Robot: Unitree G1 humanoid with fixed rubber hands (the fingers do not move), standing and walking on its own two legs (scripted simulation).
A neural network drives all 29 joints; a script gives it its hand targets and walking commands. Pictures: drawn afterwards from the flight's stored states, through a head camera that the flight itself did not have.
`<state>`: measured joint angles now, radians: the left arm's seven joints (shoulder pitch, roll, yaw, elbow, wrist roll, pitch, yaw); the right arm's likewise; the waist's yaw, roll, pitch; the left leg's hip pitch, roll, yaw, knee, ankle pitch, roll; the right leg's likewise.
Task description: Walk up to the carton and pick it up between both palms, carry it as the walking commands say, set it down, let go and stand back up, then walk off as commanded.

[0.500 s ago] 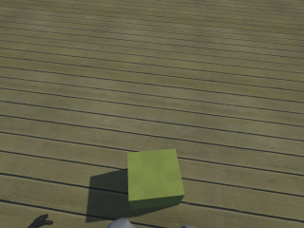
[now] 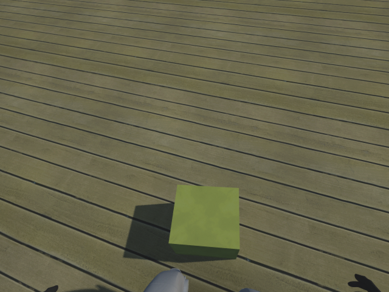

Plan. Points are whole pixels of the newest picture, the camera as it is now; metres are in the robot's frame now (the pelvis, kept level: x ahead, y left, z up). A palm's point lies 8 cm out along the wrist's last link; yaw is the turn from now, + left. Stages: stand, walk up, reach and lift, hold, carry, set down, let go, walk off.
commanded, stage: walk up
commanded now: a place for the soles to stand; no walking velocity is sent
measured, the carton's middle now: (206, 221) +0.44 +0.04 -0.64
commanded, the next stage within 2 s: none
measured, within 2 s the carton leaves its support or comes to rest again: neither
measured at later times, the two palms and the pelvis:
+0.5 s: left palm out of the picture +0.08 +0.33 -0.08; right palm out of the picture +0.14 -0.31 -0.09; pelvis +0.02 +0.00 +0.01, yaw +2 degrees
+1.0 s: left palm (47, 280) +0.13 +0.34 -0.08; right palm (359, 291) +0.15 -0.28 -0.08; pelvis +0.03 +0.03 +0.02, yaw +1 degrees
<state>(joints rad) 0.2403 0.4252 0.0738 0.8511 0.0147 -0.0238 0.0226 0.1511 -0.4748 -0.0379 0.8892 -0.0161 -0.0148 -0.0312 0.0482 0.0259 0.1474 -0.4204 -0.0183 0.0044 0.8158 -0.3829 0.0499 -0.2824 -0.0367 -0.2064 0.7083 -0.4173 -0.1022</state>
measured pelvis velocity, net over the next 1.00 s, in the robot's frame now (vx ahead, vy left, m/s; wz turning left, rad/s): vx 0.03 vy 0.03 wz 0.01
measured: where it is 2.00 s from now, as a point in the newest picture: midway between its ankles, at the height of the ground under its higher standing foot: outside the picture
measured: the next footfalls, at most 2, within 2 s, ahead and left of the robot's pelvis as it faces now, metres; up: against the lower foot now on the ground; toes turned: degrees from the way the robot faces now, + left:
left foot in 0.10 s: +0.08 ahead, +0.18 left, +0.00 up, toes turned -2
right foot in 1.96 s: +0.08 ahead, -0.03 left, +0.00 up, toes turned +5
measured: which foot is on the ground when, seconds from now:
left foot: up 0.00-0.08, down 0.10-1.00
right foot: down 0.00-1.00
